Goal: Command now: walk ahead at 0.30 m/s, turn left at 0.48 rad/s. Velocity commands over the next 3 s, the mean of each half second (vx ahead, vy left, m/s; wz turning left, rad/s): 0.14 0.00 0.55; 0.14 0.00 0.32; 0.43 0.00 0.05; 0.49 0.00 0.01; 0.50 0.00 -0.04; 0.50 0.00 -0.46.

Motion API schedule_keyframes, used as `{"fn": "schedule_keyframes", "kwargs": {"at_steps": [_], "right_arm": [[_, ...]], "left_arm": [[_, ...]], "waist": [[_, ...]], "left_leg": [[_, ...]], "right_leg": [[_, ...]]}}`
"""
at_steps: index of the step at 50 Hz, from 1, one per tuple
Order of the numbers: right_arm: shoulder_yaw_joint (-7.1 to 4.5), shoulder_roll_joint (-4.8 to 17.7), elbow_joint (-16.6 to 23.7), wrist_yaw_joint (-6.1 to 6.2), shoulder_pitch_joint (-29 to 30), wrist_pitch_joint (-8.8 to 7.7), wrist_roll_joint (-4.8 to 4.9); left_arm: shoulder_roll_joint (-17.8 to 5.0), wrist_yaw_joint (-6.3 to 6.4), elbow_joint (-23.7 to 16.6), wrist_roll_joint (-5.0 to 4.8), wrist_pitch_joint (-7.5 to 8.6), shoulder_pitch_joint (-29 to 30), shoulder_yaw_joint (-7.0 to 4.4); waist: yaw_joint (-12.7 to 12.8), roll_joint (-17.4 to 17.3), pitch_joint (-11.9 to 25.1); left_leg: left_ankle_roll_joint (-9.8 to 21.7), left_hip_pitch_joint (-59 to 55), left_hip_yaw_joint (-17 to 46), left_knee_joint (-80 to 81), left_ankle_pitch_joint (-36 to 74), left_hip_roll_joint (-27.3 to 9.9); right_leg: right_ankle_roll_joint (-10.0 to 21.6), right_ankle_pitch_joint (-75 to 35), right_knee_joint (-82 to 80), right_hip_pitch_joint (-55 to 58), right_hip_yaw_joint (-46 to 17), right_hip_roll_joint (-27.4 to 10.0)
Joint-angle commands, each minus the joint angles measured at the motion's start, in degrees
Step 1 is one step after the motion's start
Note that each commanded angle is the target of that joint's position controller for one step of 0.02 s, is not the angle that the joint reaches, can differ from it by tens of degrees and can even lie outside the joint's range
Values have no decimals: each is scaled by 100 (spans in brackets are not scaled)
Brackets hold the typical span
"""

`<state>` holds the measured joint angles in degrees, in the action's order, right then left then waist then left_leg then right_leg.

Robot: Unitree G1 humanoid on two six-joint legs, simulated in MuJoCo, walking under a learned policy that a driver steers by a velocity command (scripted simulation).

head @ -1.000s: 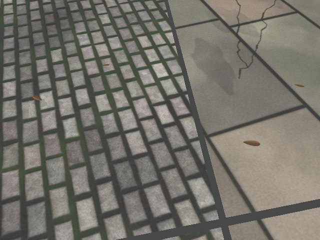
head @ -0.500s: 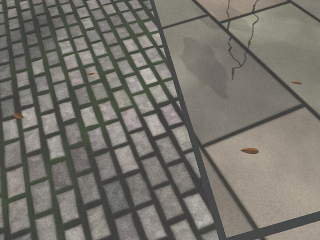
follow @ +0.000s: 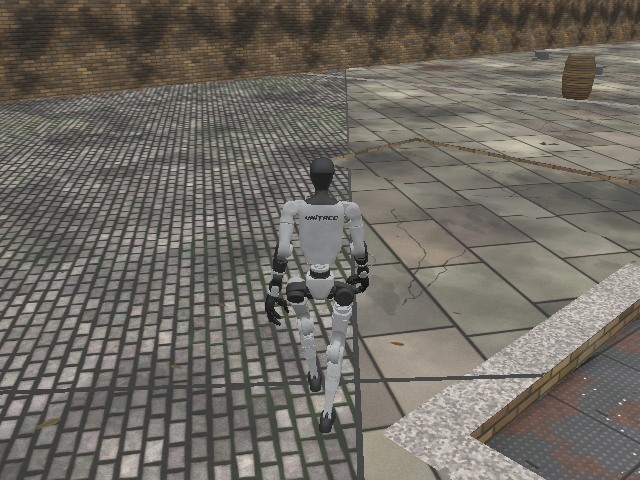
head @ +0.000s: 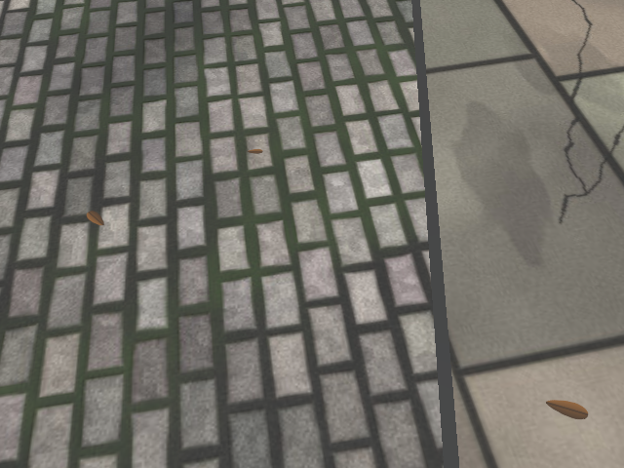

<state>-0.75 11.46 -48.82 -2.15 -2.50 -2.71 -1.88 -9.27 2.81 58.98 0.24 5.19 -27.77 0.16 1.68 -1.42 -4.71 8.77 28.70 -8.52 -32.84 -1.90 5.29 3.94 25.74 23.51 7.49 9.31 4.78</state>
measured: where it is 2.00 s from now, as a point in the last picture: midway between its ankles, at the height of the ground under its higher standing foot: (240, 383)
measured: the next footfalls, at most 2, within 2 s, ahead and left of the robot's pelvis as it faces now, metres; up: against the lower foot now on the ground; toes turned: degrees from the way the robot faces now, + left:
left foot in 0.02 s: +0.17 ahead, +0.02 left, +0.00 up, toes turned +3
right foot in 0.70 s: +0.25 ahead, -0.13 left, +0.00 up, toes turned +30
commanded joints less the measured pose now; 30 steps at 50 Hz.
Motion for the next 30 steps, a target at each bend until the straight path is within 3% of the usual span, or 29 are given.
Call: {"fn": "schedule_keyframes", "kwargs": {"at_steps": [1, 2, 3, 4, 5, 6, 8, 9, 11, 14, 16, 21, 27, 30], "right_arm": [[-380, 1131, -504, 102, -2623, -55, -66], [-440, 1521, -352, 121, -2286, -64, -20], [-523, 1543, -285, 145, -2084, 0, 228], [-476, 1246, -59, 194, -1426, 64, 266], [-398, 960, 24, 217, -1066, 110, 238], [-350, 812, 33, 226, -996, 116, 209], [-340, 864, -14, 208, -1147, 65, 169], [-375, 1002, -6, 194, -1159, 42, 128], [-417, 1155, 20, 193, -1274, 45, 109], [-447, 1199, 82, 250, -1502, 155, 155], [-472, 1235, 124, 294, -1656, 231, 173], [-529, 1303, 221, 353, -1916, 315, 135], [-576, 1412, 361, 337, -1914, 350, 60], [-584, 1460, 444, 304, -1717, 387, 48]], "left_arm": [[-1120, 31, -577, -72, 34, 750, -263], [-607, -2, -802, 0, 33, 27, -187], [-799, -46, -866, 19, -26, -65, -205], [-1010, -84, -961, 69, -32, 319, -229], [-1084, -121, -1042, 119, -43, 638, -280], [-1088, -125, -1087, 188, -128, 761, -305], [-834, -104, -1112, 236, -408, 669, -266], [-716, -93, -1153, 220, -476, 654, -241], [-765, -92, -1289, 186, -539, 847, -267], [-947, -87, -1521, 178, -641, 1383, -320], [-1030, -83, -1662, 165, -709, 1716, -342], [-1137, -48, -1882, 114, -731, 2228, -346], [-1181, -34, -2027, 4, -619, 2376, -275], [-1237, -23, -2045, -58, -554, 2182, -245]], "waist": [[-1392, -26, 1265], [-553, -817, 1834], [-603, -273, 2382], [-425, 175, 1473], [-220, 453, 718], [-64, 720, 429], [71, 638, 340], [98, 525, 439], [53, 234, 654], [-166, -136, 806], [-304, -269, 800], [-482, -407, 668], [-475, -468, 717], [-373, -495, 770]], "left_leg": [[777, -3469, 1339, 593, 1699, -898], [1512, -4570, 3428, -142, 5898, -2396], [2118, -4495, 4002, 611, 4294, -2626], [1880, -3431, 3704, 1213, 2543, -2404], [1561, -2474, 3385, 1615, 1910, -2109], [1333, -1899, 3101, 1755, 2002, -1876], [979, -1178, 2552, 1774, 2482, -1482], [905, -1038, 2395, 1713, 2742, -1340], [623, -1171, 2300, 1583, 2936, -1156], [162, -1575, 2518, 1525, 2091, -1019], [14, -1880, 2824, 1550, 1342, -1015], [93, -2515, 3496, 1506, 574, -1124], [368, -2643, 3916, 1077, 1605, -1161], [393, -2480, 4084, 910, 2212, -1146]], "right_leg": [[-417, -3150, 4912, -2355, 17, -693], [-445, 1019, 6608, -3831, -559, -16], [-403, 381, 6877, -4251, -1307, -183], [-358, -98, 6414, -4368, -1296, -459], [-362, -237, 5919, -4302, -1235, -604], [-415, -255, 5501, -4095, -1245, -712], [-521, -383, 4759, -3522, -1161, -781], [-563, -527, 4554, -3410, -1104, -748], [-626, -862, 4160, -3535, -1089, -748], [-724, -1235, 3791, -4000, -1155, -771], [-779, -1313, 3635, -4333, -1248, -775], [-783, -1047, 3125, -4745, -1463, -654], [-549, -457, 2356, -4108, -1535, -309], [-434, -307, 1766, -3413, -1509, -184]]}}
Over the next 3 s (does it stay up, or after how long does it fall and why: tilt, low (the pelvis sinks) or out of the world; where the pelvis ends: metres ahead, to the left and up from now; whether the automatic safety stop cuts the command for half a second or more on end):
stays up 1.09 0.39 0.02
